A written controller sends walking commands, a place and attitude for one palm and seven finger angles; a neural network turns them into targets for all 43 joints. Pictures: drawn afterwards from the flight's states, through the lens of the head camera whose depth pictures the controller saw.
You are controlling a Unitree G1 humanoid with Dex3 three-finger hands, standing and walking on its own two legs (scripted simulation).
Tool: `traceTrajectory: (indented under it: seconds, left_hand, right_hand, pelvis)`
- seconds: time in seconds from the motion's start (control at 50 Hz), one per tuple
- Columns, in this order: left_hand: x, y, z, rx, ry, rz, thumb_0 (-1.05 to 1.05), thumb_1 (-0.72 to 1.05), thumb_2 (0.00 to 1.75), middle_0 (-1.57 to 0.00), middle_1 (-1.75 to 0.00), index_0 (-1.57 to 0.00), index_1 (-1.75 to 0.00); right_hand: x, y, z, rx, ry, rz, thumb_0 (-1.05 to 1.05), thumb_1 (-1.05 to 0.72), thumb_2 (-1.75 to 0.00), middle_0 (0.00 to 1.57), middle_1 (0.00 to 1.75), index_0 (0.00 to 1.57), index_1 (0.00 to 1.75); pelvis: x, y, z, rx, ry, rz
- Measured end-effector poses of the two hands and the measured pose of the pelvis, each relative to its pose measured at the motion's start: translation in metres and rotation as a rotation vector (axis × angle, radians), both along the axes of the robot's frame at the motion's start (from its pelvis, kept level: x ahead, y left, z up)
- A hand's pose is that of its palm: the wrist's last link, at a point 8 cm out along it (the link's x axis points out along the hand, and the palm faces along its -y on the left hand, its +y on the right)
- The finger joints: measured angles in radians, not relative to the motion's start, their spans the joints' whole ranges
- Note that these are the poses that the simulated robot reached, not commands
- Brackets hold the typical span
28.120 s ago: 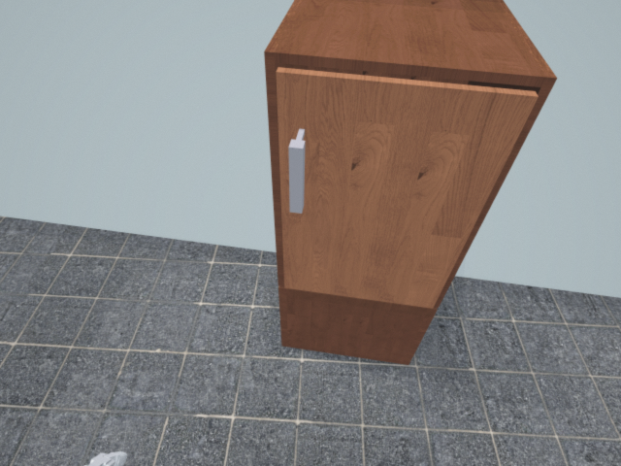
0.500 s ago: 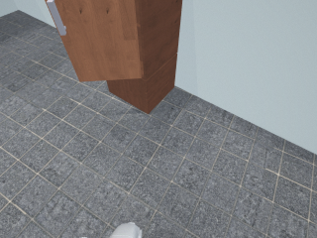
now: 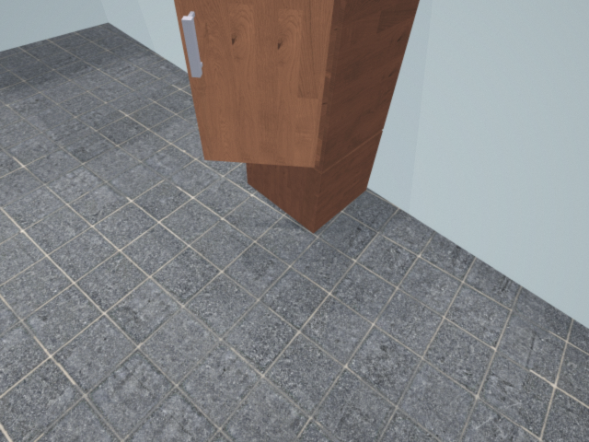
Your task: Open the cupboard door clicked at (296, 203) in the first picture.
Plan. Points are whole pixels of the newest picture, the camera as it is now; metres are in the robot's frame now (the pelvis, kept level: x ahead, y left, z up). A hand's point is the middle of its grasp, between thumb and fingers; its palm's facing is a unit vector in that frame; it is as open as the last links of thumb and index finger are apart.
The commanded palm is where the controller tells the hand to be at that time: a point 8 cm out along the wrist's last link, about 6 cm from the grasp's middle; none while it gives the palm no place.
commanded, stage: take the last steps up to it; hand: left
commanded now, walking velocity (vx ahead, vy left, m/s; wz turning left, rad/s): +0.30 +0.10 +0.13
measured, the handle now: (194, 44) +1.02 +0.33 +0.04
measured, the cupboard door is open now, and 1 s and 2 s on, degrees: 41 41 41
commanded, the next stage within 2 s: come to a stop and stand still in 1.18 s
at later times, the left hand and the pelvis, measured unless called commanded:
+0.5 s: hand out of the picture +0.05 +0.18 -0.18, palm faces +0.21 -0.96 -0.16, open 7.3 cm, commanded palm none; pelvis +0.14 +0.03 -0.01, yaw +7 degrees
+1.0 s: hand (169, 275) +0.43 +0.28 -0.16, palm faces +0.02 -0.98 -0.20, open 7.3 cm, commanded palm none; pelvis +0.32 +0.09 -0.01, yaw +2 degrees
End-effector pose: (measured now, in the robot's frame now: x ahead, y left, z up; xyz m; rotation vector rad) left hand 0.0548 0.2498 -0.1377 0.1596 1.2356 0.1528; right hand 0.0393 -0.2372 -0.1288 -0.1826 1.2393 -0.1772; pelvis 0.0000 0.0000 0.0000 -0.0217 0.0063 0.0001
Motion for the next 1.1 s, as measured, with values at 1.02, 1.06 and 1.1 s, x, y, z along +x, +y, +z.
traceTrajectory:
  seconds: [1.02,1.06,1.1]
  left_hand:
    - [0.380,0.071,0.004,0.008,-0.151,-0.045,0.00,0.91,0.90,-0.20,-0.29,-0.20,-0.30]
    - [0.397,0.065,0.001,0.012,-0.164,-0.051,0.00,0.91,0.90,-0.20,-0.29,-0.20,-0.30]
    - [0.401,0.060,0.000,0.007,-0.152,-0.037,0.00,0.91,0.90,-0.20,-0.29,-0.20,-0.30]
  right_hand:
    - [0.237,0.102,-0.030,0.078,0.225,-0.060,0.00,-0.92,-0.90,0.20,0.30,0.20,0.30]
    - [0.239,0.100,-0.036,0.092,0.274,-0.077,0.00,-0.92,-0.90,0.20,0.30,0.20,0.30]
    - [0.252,0.098,-0.034,0.097,0.298,-0.079,0.00,-0.91,-0.90,0.20,0.30,0.20,0.30]
  pelvis:
    - [0.326,0.085,-0.014,0.057,-0.004,0.030]
    - [0.341,0.080,-0.018,0.041,-0.008,0.029]
    - [0.354,0.078,-0.016,0.033,-0.013,0.035]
